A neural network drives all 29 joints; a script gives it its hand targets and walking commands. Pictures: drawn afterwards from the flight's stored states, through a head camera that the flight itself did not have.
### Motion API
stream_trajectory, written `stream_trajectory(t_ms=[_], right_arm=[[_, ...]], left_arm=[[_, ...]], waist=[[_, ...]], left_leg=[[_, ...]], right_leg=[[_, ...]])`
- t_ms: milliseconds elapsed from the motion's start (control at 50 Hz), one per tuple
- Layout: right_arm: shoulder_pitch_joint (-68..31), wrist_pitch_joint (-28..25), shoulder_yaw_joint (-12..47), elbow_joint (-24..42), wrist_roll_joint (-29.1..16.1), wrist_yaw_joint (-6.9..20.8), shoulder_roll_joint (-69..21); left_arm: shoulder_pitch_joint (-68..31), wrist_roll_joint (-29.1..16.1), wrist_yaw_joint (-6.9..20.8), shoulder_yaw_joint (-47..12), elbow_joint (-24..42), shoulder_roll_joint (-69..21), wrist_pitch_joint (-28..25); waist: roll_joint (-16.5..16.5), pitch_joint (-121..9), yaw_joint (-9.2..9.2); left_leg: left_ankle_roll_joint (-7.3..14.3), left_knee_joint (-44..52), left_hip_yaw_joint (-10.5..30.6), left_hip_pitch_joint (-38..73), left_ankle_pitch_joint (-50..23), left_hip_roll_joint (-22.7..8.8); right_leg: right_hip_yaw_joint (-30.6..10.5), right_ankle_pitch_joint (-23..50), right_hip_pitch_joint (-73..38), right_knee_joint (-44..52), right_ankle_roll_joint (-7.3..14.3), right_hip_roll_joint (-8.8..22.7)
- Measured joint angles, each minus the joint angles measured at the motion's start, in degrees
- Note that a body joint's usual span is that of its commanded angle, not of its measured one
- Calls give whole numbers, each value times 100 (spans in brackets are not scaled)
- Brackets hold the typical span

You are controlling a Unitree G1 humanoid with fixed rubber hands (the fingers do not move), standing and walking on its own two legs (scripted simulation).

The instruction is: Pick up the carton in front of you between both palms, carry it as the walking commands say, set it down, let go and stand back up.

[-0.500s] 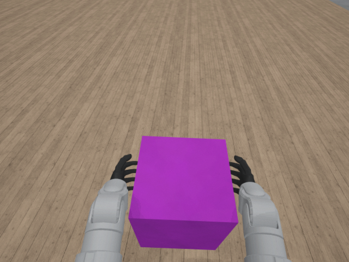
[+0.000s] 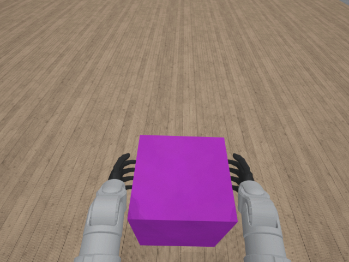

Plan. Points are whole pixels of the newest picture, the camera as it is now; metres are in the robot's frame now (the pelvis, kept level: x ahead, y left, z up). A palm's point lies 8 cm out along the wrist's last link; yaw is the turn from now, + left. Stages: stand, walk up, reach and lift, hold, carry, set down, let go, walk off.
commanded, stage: hold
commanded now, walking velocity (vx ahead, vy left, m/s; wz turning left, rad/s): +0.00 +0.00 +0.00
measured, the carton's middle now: (179, 194) +0.30 +0.00 -0.04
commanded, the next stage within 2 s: set down in 0.24 s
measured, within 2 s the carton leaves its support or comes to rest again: neither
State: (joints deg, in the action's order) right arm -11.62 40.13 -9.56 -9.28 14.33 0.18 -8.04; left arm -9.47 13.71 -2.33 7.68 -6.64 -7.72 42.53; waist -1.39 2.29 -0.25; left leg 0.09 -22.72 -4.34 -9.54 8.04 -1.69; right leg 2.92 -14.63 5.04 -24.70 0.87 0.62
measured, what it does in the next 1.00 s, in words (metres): lowers itself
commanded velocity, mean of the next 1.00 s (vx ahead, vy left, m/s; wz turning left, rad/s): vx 0.00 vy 0.00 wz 0.00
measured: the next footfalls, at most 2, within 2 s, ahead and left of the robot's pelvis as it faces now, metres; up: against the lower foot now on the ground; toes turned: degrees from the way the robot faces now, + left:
none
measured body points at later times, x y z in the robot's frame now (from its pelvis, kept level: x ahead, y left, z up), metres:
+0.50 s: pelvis -0.03 +0.02 -0.01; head -0.05 +0.03 +0.44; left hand +0.31 +0.14 +0.02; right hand +0.29 -0.16 +0.03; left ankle +0.05 +0.11 -0.74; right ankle -0.01 -0.11 -0.74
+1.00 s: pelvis -0.04 +0.01 -0.09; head +0.19 +0.00 +0.29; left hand +0.39 +0.12 -0.19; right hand +0.35 -0.18 -0.18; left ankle +0.05 +0.11 -0.74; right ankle -0.01 -0.11 -0.74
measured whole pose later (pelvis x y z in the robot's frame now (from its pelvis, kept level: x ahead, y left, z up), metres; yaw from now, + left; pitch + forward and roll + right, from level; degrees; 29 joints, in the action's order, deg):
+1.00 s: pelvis -0.04 +0.01 -0.09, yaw -8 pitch +28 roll -1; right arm -36.3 6.2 -23.7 -31.7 11.2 -4.8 -9.0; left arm -38.9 15.4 0.1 20.6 -35.8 -2.0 7.1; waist -2.7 2.1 1.1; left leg -0.5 -59.7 4.2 -68.4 18.9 3.2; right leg -5.2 -21.9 66.2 -60.6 -0.5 -6.3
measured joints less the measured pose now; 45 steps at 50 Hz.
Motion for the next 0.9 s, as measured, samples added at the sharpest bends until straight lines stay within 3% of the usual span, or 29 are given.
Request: stream_trajectory(t_ms=[80,320,420,600,680,780,900], right_arm=[[-88,-44,-58,-147,54,36,-15],[-402,-105,-313,-499,189,86,-84],[-931,-342,-898,-1247,446,166,-218],[-2349,-1092,-2221,-2646,1183,245,-237],[-2570,-1433,-2504,-2764,1362,218,-304],[-2463,-2261,-2352,-2571,1186,109,-345],[-2502,-3139,-1820,-2439,428,-202,-186]], left_arm=[[-57,99,31,32,-72,-9,-3],[-386,233,88,267,-366,-64,4],[-936,445,164,826,-1017,-199,-124],[-2404,1162,366,2095,-2609,-261,-1004],[-2712,1386,477,2272,-2926,-173,-1392],[-2744,1312,495,2227,-3019,-100,-2374],[-2829,657,303,1690,-3006,270,-3320]], waist=[[-11,135,-66],[-39,211,14],[-63,282,17],[-45,587,60],[-47,685,-20],[39,630,-34],[-10,452,-12]], left_leg=[[3,52,52,227,-21,16],[23,-16,305,357,-25,145],[54,-277,474,265,108,286],[95,-1227,787,-397,542,540],[88,-1569,828,-1055,630,533],[64,-2018,836,-2411,674,510],[14,-2870,835,-4393,828,520]], right_leg=[[-98,55,-220,76,2,-39],[-404,136,-285,10,-30,-142],[-592,39,-126,-286,13,-196],[-866,-277,628,-1198,-38,-347],[-823,-326,1257,-1477,-96,-388],[-802,-352,2601,-1895,-107,-456],[-788,-526,4610,-2793,-119,-543]])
